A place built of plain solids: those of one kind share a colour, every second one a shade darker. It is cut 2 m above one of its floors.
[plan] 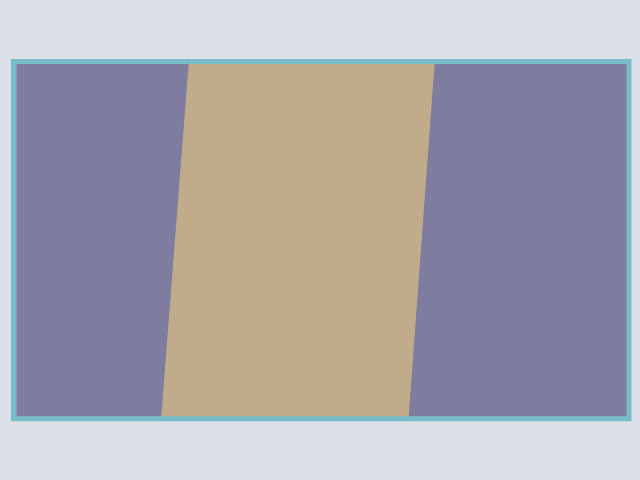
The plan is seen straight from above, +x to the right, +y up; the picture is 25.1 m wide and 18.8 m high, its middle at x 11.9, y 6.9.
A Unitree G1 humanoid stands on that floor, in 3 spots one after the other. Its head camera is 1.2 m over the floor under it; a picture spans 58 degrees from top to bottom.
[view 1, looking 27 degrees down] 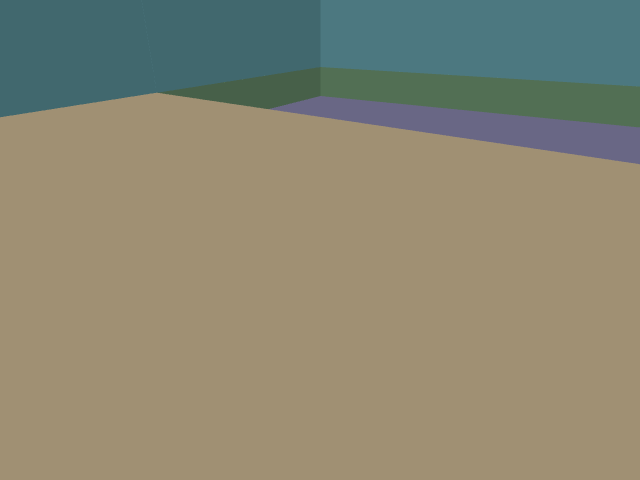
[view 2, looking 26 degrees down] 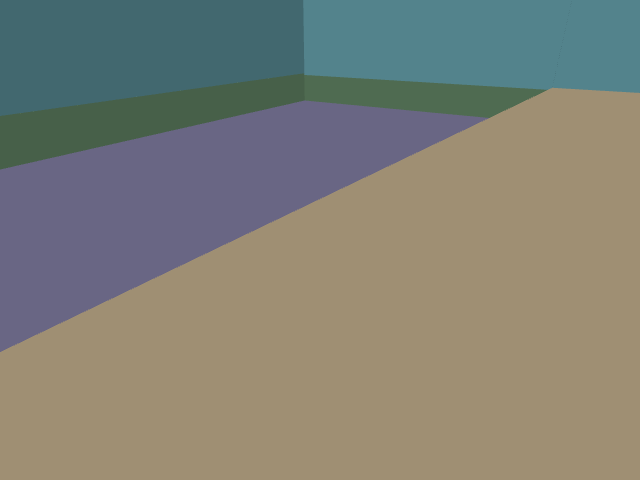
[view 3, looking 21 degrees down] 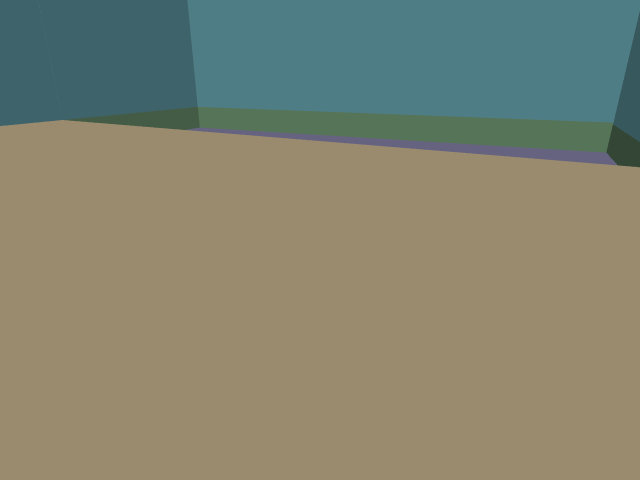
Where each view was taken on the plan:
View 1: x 11.15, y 6.95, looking -148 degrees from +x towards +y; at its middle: deck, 2.64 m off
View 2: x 7.76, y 2.25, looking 122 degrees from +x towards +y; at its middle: deck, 2.74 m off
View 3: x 13.94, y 11.75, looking -155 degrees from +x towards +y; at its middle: deck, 3.35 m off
